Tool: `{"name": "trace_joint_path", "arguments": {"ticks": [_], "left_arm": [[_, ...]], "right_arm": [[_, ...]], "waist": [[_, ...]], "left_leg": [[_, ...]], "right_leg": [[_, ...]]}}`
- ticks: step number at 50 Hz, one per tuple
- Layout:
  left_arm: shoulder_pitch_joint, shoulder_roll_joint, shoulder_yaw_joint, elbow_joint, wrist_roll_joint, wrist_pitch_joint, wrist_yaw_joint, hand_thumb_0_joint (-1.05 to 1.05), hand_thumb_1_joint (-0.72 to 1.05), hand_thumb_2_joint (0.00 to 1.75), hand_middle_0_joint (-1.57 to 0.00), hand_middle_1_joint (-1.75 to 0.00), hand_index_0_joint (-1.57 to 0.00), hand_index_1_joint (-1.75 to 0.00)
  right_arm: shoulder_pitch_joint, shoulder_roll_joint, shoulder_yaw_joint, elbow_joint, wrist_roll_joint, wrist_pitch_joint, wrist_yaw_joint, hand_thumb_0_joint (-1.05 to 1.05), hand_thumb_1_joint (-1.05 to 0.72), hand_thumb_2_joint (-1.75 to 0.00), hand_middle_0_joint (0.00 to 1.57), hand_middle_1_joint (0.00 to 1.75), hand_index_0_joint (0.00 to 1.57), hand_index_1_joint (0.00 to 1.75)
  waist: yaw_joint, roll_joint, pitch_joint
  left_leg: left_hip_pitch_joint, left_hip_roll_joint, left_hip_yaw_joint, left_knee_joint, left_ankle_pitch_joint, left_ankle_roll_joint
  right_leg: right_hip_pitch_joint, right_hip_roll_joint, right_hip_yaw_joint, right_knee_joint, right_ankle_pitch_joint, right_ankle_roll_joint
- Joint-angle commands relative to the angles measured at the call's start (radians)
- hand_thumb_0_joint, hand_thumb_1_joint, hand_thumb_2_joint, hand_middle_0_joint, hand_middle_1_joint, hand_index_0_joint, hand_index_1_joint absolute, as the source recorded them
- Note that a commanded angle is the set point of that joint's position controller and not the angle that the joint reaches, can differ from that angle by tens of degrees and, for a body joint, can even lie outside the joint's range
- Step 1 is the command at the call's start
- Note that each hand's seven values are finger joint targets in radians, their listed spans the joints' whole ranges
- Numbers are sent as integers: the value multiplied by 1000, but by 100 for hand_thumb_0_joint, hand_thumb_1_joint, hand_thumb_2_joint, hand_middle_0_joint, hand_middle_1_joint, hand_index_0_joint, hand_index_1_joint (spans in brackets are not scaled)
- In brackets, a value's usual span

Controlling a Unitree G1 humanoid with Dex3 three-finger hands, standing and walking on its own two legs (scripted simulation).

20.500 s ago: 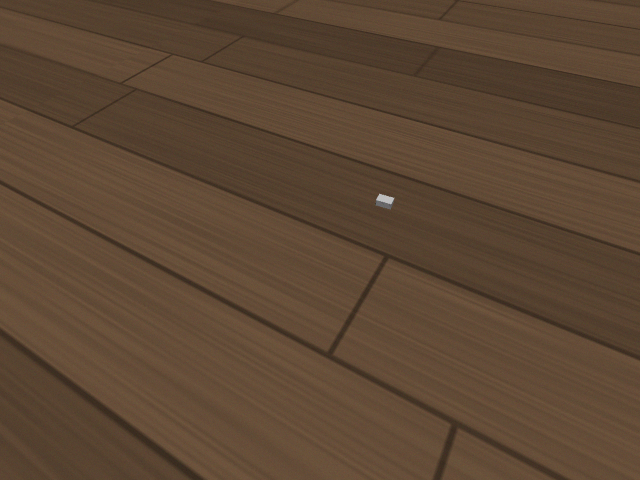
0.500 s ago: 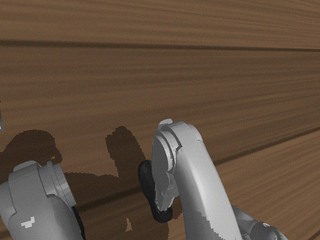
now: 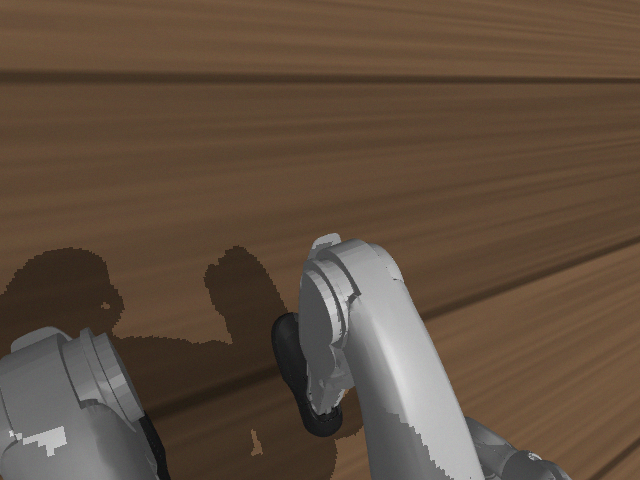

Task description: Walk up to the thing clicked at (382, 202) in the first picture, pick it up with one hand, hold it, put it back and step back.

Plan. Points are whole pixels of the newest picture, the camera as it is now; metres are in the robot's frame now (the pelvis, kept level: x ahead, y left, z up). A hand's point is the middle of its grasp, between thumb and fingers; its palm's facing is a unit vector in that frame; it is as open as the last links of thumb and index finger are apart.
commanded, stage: close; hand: left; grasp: from above
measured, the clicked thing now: out of the picture +0.42 +0.30 -0.28
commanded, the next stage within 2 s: settle in 1.24 s
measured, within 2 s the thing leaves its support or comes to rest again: leaves its support in 1.64 s
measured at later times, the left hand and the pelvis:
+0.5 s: hand out of the picture +0.41 +0.31 -0.25, palm faces -0.45 -0.10 -0.89, open 10.6 cm; pelvis +0.00 +0.00 +0.00, yaw +0 degrees
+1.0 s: hand out of the picture +0.42 +0.31 -0.25, palm faces -0.46 -0.11 -0.88, open 8.5 cm; pelvis +0.00 +0.00 +0.00, yaw +0 degrees
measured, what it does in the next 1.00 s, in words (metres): stands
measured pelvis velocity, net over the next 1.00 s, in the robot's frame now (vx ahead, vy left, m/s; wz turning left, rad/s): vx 0.00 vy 0.00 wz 0.00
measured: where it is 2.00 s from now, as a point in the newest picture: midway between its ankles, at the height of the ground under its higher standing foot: (239, 440)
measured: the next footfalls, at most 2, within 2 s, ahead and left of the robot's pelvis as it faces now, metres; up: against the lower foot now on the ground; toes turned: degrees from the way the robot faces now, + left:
none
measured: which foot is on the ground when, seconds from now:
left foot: down 0.00-1.00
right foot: down 0.00-1.00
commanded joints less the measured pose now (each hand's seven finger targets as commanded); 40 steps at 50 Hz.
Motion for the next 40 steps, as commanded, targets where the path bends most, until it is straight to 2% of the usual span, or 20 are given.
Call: {"name": "trace_joint_path", "arguments": {"ticks": [1, 2, 3, 5, 7, 10, 13, 14, 16, 18, 20, 21, 22, 24, 28, 31, 32, 34, 36, 40], "left_arm": [[-195, 129, -3, -75, -5, 6, 68, 0, -13, 69, -34, -73, -36, -72], [-206, 132, -3, -85, -13, 8, 70, 0, -10, 67, -36, -73, -38, -72], [-209, 143, 1, -94, -14, 10, 76, 0, -10, 69, -37, -71, -38, -70], [-217, 152, 7, -83, -6, 20, 79, 0, -6, 64, -39, -70, -41, -68], [-210, 143, -1, -75, -3, 30, 74, 0, -4, 63, -41, -68, -43, -66], [-223, 158, 9, -73, -6, 41, 76, 0, -2, 60, -43, -65, -45, -63], [-229, 169, 11, -84, -3, 44, 58, 0, 0, 59, -44, -64, -46, -63], [-228, 180, 28, -75, -3, 42, 60, 0, 2, 57, -46, -64, -48, -62], [-222, 164, 25, -78, -6, 41, 57, 0, 3, 55, -47, -62, -49, -60], [-233, 154, 8, -90, -8, 37, 50, 0, 5, 55, -49, -61, -50, -59], [-236, 167, 19, -88, -5, 34, 54, 0, 8, 52, -50, -59, -52, -56], [-231, 155, 4, -90, -4, 35, 53, 0, 10, 50, -51, -59, -54, -56], [-228, 146, -7, -82, -6, 35, 50, 0, 10, 51, -52, -58, -55, -56], [-233, 169, 13, -97, -7, 36, 52, 0, 12, 50, -53, -58, -56, -55], [-226, 144, -3, -82, -19, 39, 48, 0, 17, 47, -57, -54, -60, -52], [-221, 179, 20, -72, -19, 39, 44, 0, 21, 43, -60, -52, -63, -49], [-229, 165, 2, -70, -19, 36, 35, 0, 23, 43, -62, -51, -64, -48], [-227, 194, 19, -79, -26, 34, 33, 0, 23, 44, -63, -51, -65, -48], [-220, 184, 13, -78, -27, 32, 23, 0, 24, 40, -64, -48, -66, -45], [-211, 207, 38, -77, -27, 25, 24, 0, 28, 38, -67, -44, -70, -42]], "right_arm": [[179, -330, -102, 8, 4, -3, -8, 0, -89, -90, 20, 30, 20, 30], [147, -314, -88, -6, 5, -9, -8, 0, -89, -90, 20, 30, 20, 30], [157, -327, -96, 2, 5, -6, -11, 0, -89, -90, 20, 30, 20, 30], [163, -334, -104, 0, 10, -7, -12, 0, -89, -90, 20, 30, 20, 30], [151, -319, -90, -10, 3, -10, -9, 0, -89, -90, 20, 30, 20, 30], [156, -341, -111, 0, 5, -10, -16, 0, -89, -90, 20, 30, 20, 30], [146, -335, -104, -10, 11, -13, -14, 0, -89, -90, 20, 30, 20, 30], [155, -331, -100, -10, 9, -10, -15, 0, -89, -90, 20, 30, 20, 30], [152, -328, -103, -2, 9, -11, -11, 0, -89, -90, 20, 30, 20, 30], [137, -324, -95, -8, 9, -12, -12, 0, -89, -90, 20, 30, 20, 30], [150, -333, -96, -6, 6, -12, -11, 0, -89, -90, 20, 30, 20, 30], [137, -328, -96, -6, 6, -12, -10, 0, -89, -90, 20, 30, 20, 30], [135, -326, -92, -12, 2, -11, -9, 0, -89, -90, 20, 30, 20, 30], [155, -332, -94, -8, 10, -8, -13, 0, -89, -90, 20, 30, 20, 30], [142, -327, -88, -8, 5, -12, -10, 0, -89, -90, 20, 30, 20, 30], [159, -333, -82, -17, 7, -7, -11, 0, -89, -90, 20, 30, 20, 30], [147, -327, -76, -22, 8, -11, -9, 0, -89, -90, 20, 30, 20, 30], [152, -332, -81, -21, 14, -9, -15, 0, -89, -90, 20, 30, 20, 30], [155, -324, -75, -25, 13, -10, -17, 0, -89, -90, 20, 30, 20, 30], [171, -325, -76, -24, 12, 2, -21, 0, -89, -90, 20, 30, 20, 30]], "waist": [[-63, 440, -638], [-58, 429, -623], [-64, 444, -637], [-61, 447, -624], [-65, 436, -614], [-65, 445, -598], [-62, 470, -611], [-63, 465, -621], [-58, 479, -621], [-65, 471, -626], [-66, 486, -622], [-64, 480, -618], [-75, 460, -615], [-68, 468, -637], [-70, 453, -619], [-65, 460, -627], [-72, 450, -606], [-62, 456, -615], [-67, 435, -610], [-59, 442, -634]], "left_leg": [[454, 5, 121, -271, 253, 10], [445, 6, 117, -271, 234, 9], [455, 8, 118, -282, 238, 9], [454, 8, 113, -289, 233, 6], [442, 5, 122, -277, 214, 10], [433, 5, 117, -301, 180, 8], [456, 7, 110, -298, 200, 6], [457, 7, 111, -303, 210, 6], [470, 7, 108, -306, 224, 3], [474, 7, 110, -296, 224, 4], [481, 4, 109, -303, 230, 4], [475, 6, 106, -299, 225, 3], [462, 6, 113, -290, 216, 7], [477, 6, 115, -291, 246, 7], [470, 6, 107, -290, 243, 5], [473, 7, 108, -291, 248, 7], [459, 3, 112, -283, 231, 8], [452, 4, 120, -284, 228, 11], [442, 2, 120, -283, 207, 13], [448, 5, 119, -285, 231, 13]], "right_leg": [[347, 67, -130, -198, 259, -76], [334, 64, -132, -196, 241, -75], [357, 69, -124, -208, 248, -77], [335, 64, -128, -201, 243, -78], [336, 64, -123, -204, 229, -76], [315, 59, -126, -219, 193, -79], [312, 57, -123, -199, 217, -79], [332, 59, -124, -204, 225, -79], [324, 59, -128, -193, 233, -79], [325, 60, -129, -196, 236, -77], [322, 54, -134, -195, 237, -77], [313, 54, -134, -191, 232, -76], [335, 58, -129, -199, 232, -76], [347, 59, -126, -203, 258, -77], [335, 57, -132, -195, 252, -76], [337, 59, -133, -195, 255, -76], [330, 52, -131, -191, 242, -75], [352, 57, -121, -209, 240, -75], [352, 55, -122, -209, 223, -74], [368, 63, -121, -211, 240, -75]]}}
